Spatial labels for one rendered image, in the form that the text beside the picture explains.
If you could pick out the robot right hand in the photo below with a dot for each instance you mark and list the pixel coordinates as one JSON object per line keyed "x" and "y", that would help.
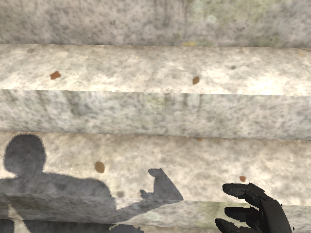
{"x": 270, "y": 218}

